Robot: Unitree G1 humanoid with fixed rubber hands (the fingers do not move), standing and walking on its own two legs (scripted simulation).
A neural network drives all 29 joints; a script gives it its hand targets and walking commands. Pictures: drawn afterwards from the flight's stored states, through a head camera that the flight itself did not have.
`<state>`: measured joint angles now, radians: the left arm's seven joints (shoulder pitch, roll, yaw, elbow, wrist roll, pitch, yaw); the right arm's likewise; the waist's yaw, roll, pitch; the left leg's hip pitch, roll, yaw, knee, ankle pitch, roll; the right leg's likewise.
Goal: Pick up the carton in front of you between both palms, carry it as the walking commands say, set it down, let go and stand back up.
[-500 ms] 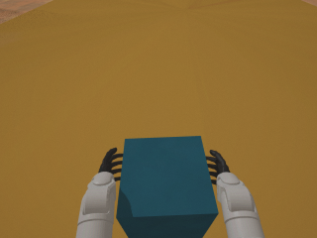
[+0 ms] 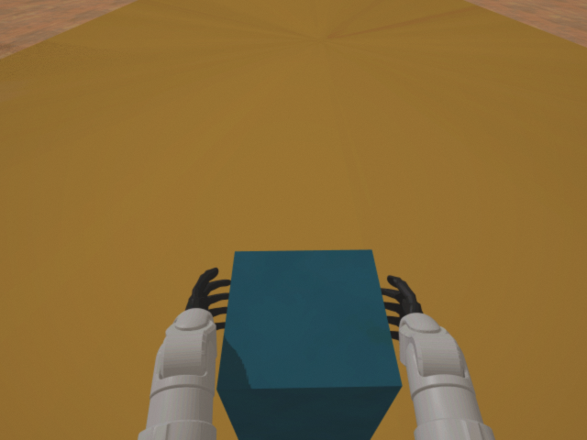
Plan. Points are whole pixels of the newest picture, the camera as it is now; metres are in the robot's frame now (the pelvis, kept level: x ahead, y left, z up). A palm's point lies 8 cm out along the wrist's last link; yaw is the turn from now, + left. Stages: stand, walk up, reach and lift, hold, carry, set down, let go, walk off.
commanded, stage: hold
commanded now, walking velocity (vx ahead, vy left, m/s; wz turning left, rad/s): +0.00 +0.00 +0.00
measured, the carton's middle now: (304, 349) +0.30 +0.00 -0.04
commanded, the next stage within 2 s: set down in 0.12 s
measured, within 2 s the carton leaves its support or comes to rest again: neither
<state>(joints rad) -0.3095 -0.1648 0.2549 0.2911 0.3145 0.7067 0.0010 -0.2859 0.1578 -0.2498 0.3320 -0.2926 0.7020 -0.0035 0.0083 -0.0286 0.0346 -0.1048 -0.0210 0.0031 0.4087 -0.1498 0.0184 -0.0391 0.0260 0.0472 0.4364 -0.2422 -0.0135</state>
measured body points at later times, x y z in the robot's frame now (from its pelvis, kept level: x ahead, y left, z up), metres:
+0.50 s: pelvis +0.01 +0.00 -0.01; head +0.05 +0.01 +0.44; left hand +0.35 +0.16 -0.01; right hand +0.35 -0.15 -0.02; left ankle +0.06 +0.11 -0.74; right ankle +0.01 -0.12 -0.74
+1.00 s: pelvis -0.03 -0.01 -0.13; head +0.18 +0.00 +0.27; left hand +0.38 +0.15 -0.20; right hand +0.39 -0.15 -0.21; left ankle +0.06 +0.11 -0.74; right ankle +0.01 -0.12 -0.74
